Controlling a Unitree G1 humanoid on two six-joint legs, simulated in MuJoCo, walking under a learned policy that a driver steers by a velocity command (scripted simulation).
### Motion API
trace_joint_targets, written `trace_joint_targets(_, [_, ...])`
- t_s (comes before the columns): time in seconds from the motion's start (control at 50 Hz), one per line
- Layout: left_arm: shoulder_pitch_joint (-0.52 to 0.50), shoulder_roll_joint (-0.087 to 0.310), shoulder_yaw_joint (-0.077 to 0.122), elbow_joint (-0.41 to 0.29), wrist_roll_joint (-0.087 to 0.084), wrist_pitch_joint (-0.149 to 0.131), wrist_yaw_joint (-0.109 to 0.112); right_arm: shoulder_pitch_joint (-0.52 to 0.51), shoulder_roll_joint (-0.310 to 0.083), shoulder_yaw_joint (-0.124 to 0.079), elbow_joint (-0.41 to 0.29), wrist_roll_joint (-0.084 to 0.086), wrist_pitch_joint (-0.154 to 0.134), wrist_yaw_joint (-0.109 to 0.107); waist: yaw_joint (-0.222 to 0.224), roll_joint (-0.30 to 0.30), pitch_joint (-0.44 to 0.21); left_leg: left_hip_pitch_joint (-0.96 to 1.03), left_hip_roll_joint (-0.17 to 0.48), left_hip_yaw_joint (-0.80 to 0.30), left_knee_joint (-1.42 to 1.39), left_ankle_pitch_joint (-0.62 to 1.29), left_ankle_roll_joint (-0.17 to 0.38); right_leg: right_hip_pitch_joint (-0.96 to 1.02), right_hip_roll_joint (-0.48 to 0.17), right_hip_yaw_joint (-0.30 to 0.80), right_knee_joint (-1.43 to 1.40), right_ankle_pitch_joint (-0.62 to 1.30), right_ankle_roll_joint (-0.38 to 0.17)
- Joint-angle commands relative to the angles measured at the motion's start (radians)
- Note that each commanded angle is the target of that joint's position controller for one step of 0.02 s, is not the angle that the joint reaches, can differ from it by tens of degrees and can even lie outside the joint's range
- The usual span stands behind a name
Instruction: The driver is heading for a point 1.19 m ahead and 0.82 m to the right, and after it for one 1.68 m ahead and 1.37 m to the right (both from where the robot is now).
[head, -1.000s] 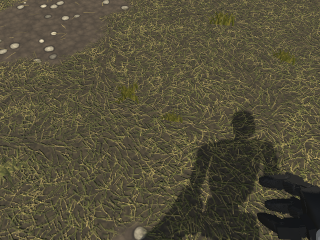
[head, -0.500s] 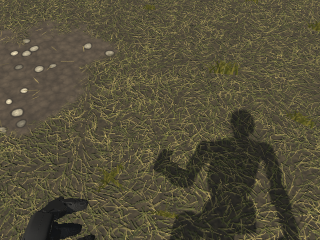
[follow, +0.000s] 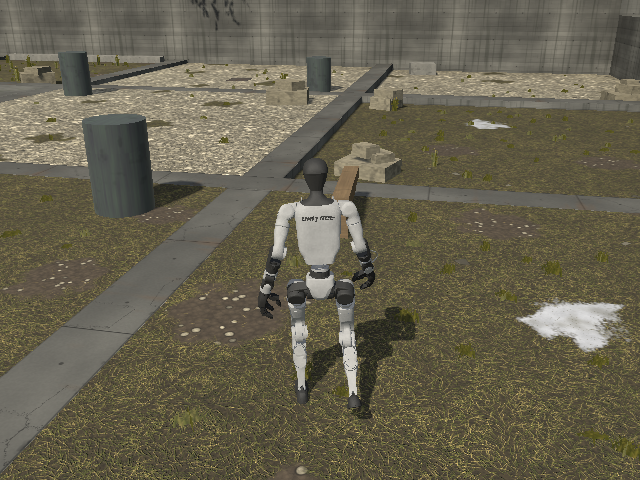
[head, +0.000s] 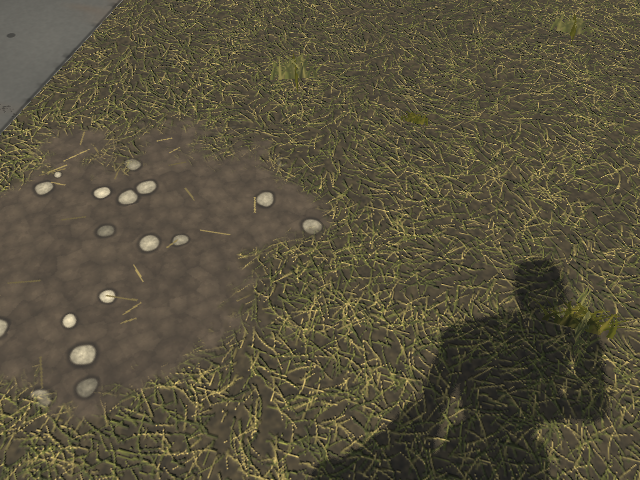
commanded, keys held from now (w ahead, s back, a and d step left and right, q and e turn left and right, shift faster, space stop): w+e+shift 1.00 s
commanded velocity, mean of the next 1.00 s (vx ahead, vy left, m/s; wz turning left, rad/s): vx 1.00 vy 0.00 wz -0.91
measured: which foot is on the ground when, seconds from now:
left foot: down 0.00-0.32, up 0.34-0.72, down 0.74-1.00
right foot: up 0.00-0.32, down 0.34-0.76, up 0.78-1.00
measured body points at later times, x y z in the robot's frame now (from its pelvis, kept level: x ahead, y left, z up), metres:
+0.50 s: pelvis +0.47 -0.06 -0.01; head +0.48 -0.05 +0.44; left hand +0.60 +0.20 -0.14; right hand +0.54 -0.34 -0.09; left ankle +0.49 +0.12 -0.61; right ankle +0.47 -0.06 -0.73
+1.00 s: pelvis +0.89 -0.22 +0.01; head +0.90 -0.23 +0.46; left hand +1.24 -0.25 -0.05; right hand +0.63 -0.39 -0.10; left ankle +0.93 -0.08 -0.73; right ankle +0.85 -0.34 -0.63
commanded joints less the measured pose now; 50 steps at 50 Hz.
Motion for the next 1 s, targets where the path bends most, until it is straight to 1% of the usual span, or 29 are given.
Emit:
trace_joint_targets(0.02, [-0.005, 0.059, 0.017, -0.082, 0.019, 0.015, -0.016, 0.159, -0.12, -0.045, 0.016, 0.023, -0.024, -0.013, -0.062, 0.131, -0.07, 0.359, 0.263, -0.318, -0.392, -0.029, 0.061, -0.377, -0.079, 0.032, 0.084, 0.086, -0.002])
trace_joint_targets(0.06, [-0.064, 0.028, 0.017, -0.094, 0.023, 0.051, -0.03, 0.184, -0.06, -0.032, 0.056, 0.045, -0.041, -0.011, -0.046, 0.102, -0.017, 0.334, 0.215, -0.17, -0.43, 0.101, 0.026, -0.407, -0.098, 0.018, 0.062, 0.106, 0.009])
trace_joint_targets(0.08, [-0.105, 0.011, 0.013, -0.123, 0.025, 0.063, -0.037, 0.196, -0.076, -0.035, 0.065, 0.052, -0.05, -0.01, -0.036, 0.124, -0.002, 0.329, 0.235, -0.125, -0.45, 0.17, 0.025, -0.439, -0.106, 0.003, 0.041, 0.131, 0.017])
trace_joint_targets(0.14, [-0.256, 0.007, -0.001, -0.177, 0.024, 0.069, -0.05, 0.198, -0.057, -0.032, 0.082, 0.045, -0.063, -0.01, -0.037, 0.099, 0.06, 0.298, 0.161, 0.062, -0.502, 0.334, 0.007, -0.46, -0.08, -0.074, -0.088, 0.286, 0.02])
trace_joint_targets(0.2, [-0.356, 0.021, -0.016, -0.222, 0.023, 0.062, -0.065, 0.212, -0.097, -0.036, 0.09, 0.042, -0.064, -0.02, -0.028, 0.057, 0.104, 0.333, 0.152, 0.181, -0.516, 0.548, -0.016, -0.408, -0.048, -0.155, -0.326, 0.381, -0.021])
trace_joint_targets(0.24, [-0.386, 0.045, -0.017, -0.227, 0.024, 0.058, -0.069, 0.244, -0.139, -0.041, 0.092, 0.043, -0.057, -0.034, -0.024, 0.048, 0.088, 0.401, 0.148, 0.225, -0.459, 0.902, -0.037, -0.299, 0.036, -0.246, -0.448, 0.404, -0.056])
trace_joint_targets(0.26, [-0.334, 0.065, -0.01, -0.201, 0.01, 0.062, -0.068, 0.253, -0.165, -0.043, 0.078, 0.045, -0.053, -0.048, -0.005, 0.07, 0.008, 0.45, 0.153, 0.235, -0.371, 1.203, -0.049, -0.2, 0.096, -0.274, -0.437, 0.387, -0.068])
trace_joint_targets(0.3, [-0.138, 0.12, 0.007, -0.167, 0.023, 0.062, -0.057, 0.219, -0.25, -0.069, 0.057, 0.033, -0.02, -0.064, 0.124, 0.139, -0.05, 0.463, 0.225, 0.207, -0.078, 1.447, -0.053, -0.024, 0.135, -0.261, -0.456, 0.235, -0.115])
trace_joint_targets(0.32, [0.079, 0.164, 0.035, -0.104, 0.025, 0.061, -0.041, 0.157, -0.261, -0.077, 0.039, 0.027, -0.002, -0.062, 0.229, 0.141, -0.13, 0.383, 0.237, 0.174, 0.181, 1.374, -0.033, 0.188, 0.135, -0.205, -0.464, 0.192, -0.152])
trace_joint_targets(0.34, [0.231, 0.212, 0.068, -0.045, 0.012, 0.056, -0.018, 0.114, -0.247, -0.08, 0.024, 0.029, 0.016, -0.046, 0.282, 0.052, -0.183, 0.246, 0.147, 0.17, 0.574, 0.918, -0.018, 0.388, 0.13, -0.116, -0.564, 0.163, -0.193])
trace_joint_targets(0.36, [0.136, 0.261, 0.079, -0.033, 0.004, 0.059, 0.001, 0.105, -0.062, -0.032, 0.004, 0.005, 0.005, -0.02, 0.144, -0.201, -0.046, -0.127, -0.042, 0.12, 0.977, -0.214, -0.022, 0.433, 0.033, 0.065, -0.529, 0.24, -0.228])
trace_joint_targets(0.38, [0.051, 0.358, 0.101, -0.084, 0.026, 0.073, -0.001, 0.161, -0.07, -0.022, -0.118, 0.023, -0.021, -0.02, 0.038, -0.25, -0.21, -0.427, -0.098, -0.065, 1.144, -0.284, -0.05, 0.635, -0.119, 0.579, -0.727, 0.13, -0.415])
trace_joint_targets(0.4, [0.02, 0.324, 0.102, -0.124, 0.025, 0.074, 0.004, 0.106, -0.116, -0.017, -0.142, 0.012, -0.052, -0.02, 0.054, -0.088, -0.198, -0.506, -0.042, -0.177, 1.071, -0.211, -0.038, 0.595, -0.201, 0.788, -0.958, -0.137, -0.406])
trace_joint_targets(0.42, [-0.012, 0.246, 0.086, -0.12, 0.023, 0.068, 0.009, 0.074, -0.15, -0.021, -0.131, 0.015, -0.064, -0.018, 0.013, 0.067, -0.061, -0.485, 0.005, -0.183, 0.953, -0.129, -0.037, 0.431, -0.19, 0.751, -1.024, -0.169, -0.353])
trace_joint_targets(0.46, [-0.066, 0.194, 0.068, -0.117, 0.019, 0.04, 0.017, 0.073, -0.137, -0.015, -0.124, -0.005, -0.039, -0.02, -0.077, 0.142, 0.031, -0.343, 0.062, -0.183, 0.793, -0.114, -0.069, 0.154, -0.113, 0.579, -1.017, 0.035, -0.302])
trace_joint_targets(0.52, [-0.081, 0.178, 0.057, -0.124, 0.009, -0.004, 0.017, 0.008, -0.096, 0.001, -0.161, -0.013, 0.018, -0.01, -0.105, 0.135, 0.07, -0.197, 0.107, -0.132, 0.529, -0.097, -0.118, -0.106, 0.003, 0.386, -1.055, 0.161, -0.272])
trace_joint_targets(0.58, [-0.057, 0.192, 0.069, -0.129, 0.008, -0.015, 0.011, -0.157, -0.045, 0.026, -0.231, 0.018, 0.017, 0.009, -0.04, 0.063, 0.07, -0.066, 0.074, -0.08, 0.183, 0.189, -0.114, -0.159, 0.089, 0.289, -1.044, 0.326, -0.205])
trace_joint_targets(0.66, [-0.003, 0.213, 0.086, -0.125, -0.001, -0.01, 0.003, -0.2, -0.079, 0.019, -0.254, 0.042, 0.011, 0.006, 0.022, -0.023, -0.006, 0.033, 0.008, -0.086, -0.05, 0.322, -0.077, 0.046, 0.055, 0.331, -0.966, 0.528, -0.134])
trace_joint_targets(0.7, [-0.023, 0.242, 0.094, -0.136, 0.007, -0.009, 0.01, -0.089, -0.146, -0.008, -0.224, 0.04, 0.005, -0.01, -0.034, -0.033, -0.09, 0.173, -0.039, -0.106, -0.105, 0.209, -0.062, 0.146, 0.048, 0.355, -0.799, 0.73, -0.088])
trace_joint_targets(0.72, [-0.058, 0.276, 0.1, -0.144, 0.015, -0.01, 0.008, 0.063, -0.195, -0.032, -0.189, 0.044, 0.0, -0.023, -0.128, -0.024, -0.182, 0.332, -0.047, -0.1, -0.099, 0.116, -0.053, 0.142, 0.061, 0.344, -0.611, 0.793, -0.066])
trace_joint_targets(0.74, [-0.12, 0.258, 0.093, -0.161, 0.02, -0.019, 0.003, 0.287, -0.245, -0.056, -0.138, 0.037, -0.004, -0.043, -0.254, -0.01, -0.276, 0.58, 0.012, -0.128, -0.066, 0.027, -0.038, 0.013, 0.097, 0.31, -0.349, 0.712, -0.044])
trace_joint_targets(0.76, [-0.146, 0.087, 0.047, -0.201, 0.032, -0.03, 0.009, 0.489, -0.304, -0.076, -0.1, 0.006, -0.008, -0.061, -0.292, 0.197, -0.382, 0.799, 0.267, -0.391, -0.09, -0.329, -0.034, -0.189, 0.162, 0.233, 0.004, 0.011, -0.05])
trace_joint_targets(0.78, [0.011, 0.026, 0.017, -0.274, -0.03, -0.025, 0.005, 0.342, -0.381, -0.091, -0.123, -0.019, -0.004, -0.049, -0.111, 0.529, -0.469, 0.86, 0.485, -1.04, -0.377, -0.567, 0.071, -0.451, 0.208, 0.127, 0.214, -0.22, -0.026])
trace_joint_targets(0.8, [-0.062, 0.114, 0.019, -0.227, 0.007, 0.0, 0.016, 0.196, -0.256, -0.08, -0.159, -0.007, 0.003, -0.04, -0.119, 0.268, -0.296, 0.703, 0.419, -0.96, -0.405, -0.738, 0.096, -0.535, 0.104, 0.098, 0.253, -0.084, -0.035])
trace_joint_targets(0.82, [-0.132, 0.144, 0.028, -0.232, 0.026, 0.012, 0.004, 0.145, -0.177, -0.06, -0.16, 0.005, 0.007, -0.035, -0.12, 0.149, -0.185, 0.577, 0.368, -0.738, -0.376, -0.58, 0.087, -0.531, 0.062, 0.064, 0.196, -0.004, -0.026])
trace_joint_targets(0.84, [-0.169, 0.143, 0.029, -0.233, 0.033, 0.022, -0.011, 0.15, -0.144, -0.052, -0.133, 0.002, 0.009, -0.031, -0.113, 0.063, -0.12, 0.478, 0.325, -0.582, -0.373, -0.368, 0.075, -0.501, 0.028, 0.055, 0.16, 0.022, -0.015])
trace_joint_targets(0.86, [-0.209, 0.122, 0.025, -0.255, 0.045, 0.033, -0.029, 0.188, -0.136, -0.047, -0.095, 0.007, 0.004, -0.034, -0.106, 0.069, -0.078, 0.414, 0.289, -0.459, -0.381, -0.246, 0.062, -0.49, -0.002, 0.06, 0.134, 0.025, -0.008])
trace_joint_targets(0.92, [-0.261, 0.064, 0.002, -0.31, 0.044, 0.069, -0.056, 0.243, -0.1, -0.039, -0.02, 0.037, -0.026, -0.015, -0.069, 0.107, -0.017, 0.345, 0.263, -0.245, -0.43, -0.017, 0.03, -0.526, -0.05, 0.044, 0.107, 0.07, 0.007])
trace_joint_targets(1.0, [-0.365, 0.079, -0.008, -0.362, 0.033, 0.08, -0.064, 0.208, -0.115, -0.041, 0.002, 0.032, -0.046, -0.007, -0.039, 0.092, 0.033, 0.294, 0.191, 0.03, -0.497, 0.225, 0.004, -0.512, -0.033, -0.021, -0.038, 0.256, 0.012])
